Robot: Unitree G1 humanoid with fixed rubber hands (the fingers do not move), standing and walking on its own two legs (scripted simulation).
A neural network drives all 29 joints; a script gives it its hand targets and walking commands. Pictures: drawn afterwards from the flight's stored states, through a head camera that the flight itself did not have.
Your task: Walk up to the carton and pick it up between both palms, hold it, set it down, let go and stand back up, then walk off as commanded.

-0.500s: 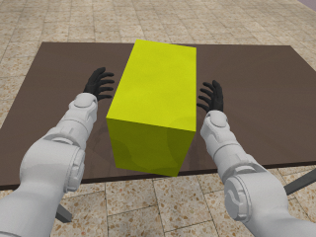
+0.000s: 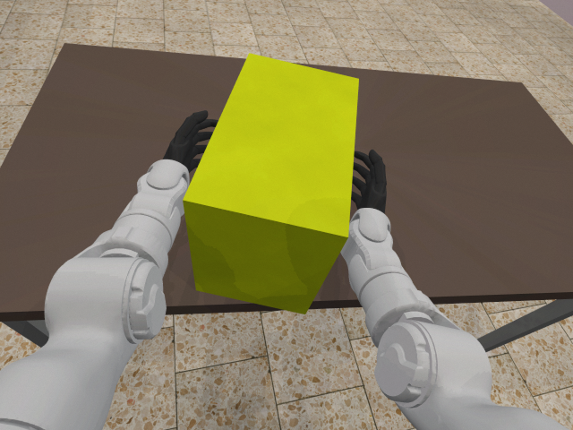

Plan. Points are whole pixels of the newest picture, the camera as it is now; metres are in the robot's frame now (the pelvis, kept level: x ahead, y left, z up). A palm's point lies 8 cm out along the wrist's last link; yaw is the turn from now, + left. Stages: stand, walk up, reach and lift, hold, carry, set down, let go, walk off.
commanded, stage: reach and lift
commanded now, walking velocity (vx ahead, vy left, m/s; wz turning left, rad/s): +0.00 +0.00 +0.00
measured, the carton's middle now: (277, 184) +0.49 -0.04 +0.03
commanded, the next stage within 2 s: none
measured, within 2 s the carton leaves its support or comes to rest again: leaves its support in 1.84 s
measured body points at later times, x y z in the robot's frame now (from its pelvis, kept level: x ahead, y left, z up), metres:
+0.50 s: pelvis +0.03 +0.01 +0.01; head +0.09 +0.05 +0.46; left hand +0.50 +0.11 +0.08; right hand +0.41 -0.16 +0.07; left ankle +0.01 +0.08 -0.73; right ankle +0.03 -0.13 -0.73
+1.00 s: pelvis +0.03 +0.00 +0.02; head +0.10 +0.05 +0.46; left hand +0.49 +0.11 +0.08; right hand +0.41 -0.16 +0.07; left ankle +0.01 +0.08 -0.73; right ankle +0.03 -0.13 -0.73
